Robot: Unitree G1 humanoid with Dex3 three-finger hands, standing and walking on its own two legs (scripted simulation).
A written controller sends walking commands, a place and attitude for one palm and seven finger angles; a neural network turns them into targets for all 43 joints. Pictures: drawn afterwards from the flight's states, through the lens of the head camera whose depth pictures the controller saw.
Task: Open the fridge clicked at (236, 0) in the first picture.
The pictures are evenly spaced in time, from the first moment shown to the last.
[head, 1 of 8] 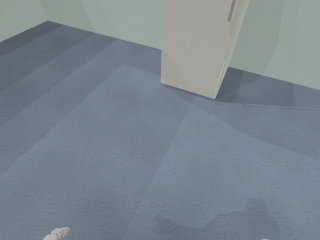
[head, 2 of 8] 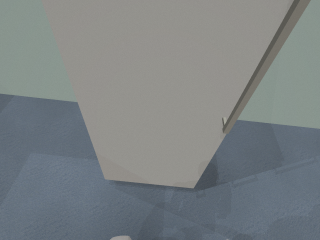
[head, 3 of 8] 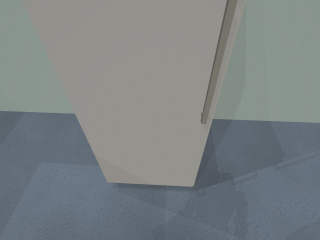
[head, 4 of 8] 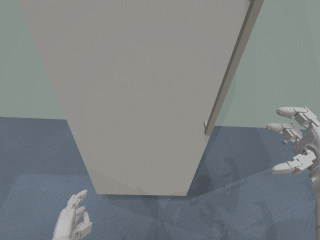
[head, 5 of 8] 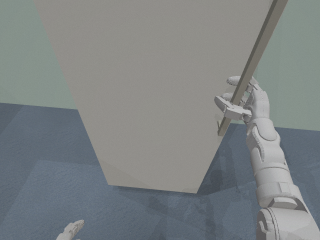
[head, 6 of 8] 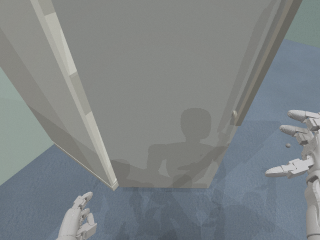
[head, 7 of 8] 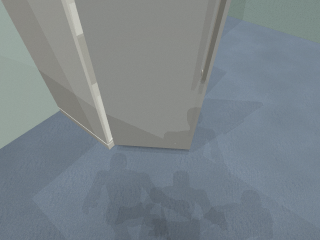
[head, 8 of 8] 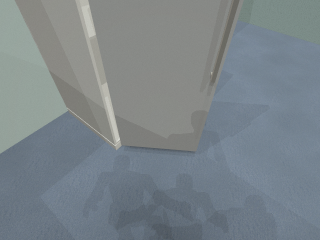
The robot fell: no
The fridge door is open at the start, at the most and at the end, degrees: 0 67 56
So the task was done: yes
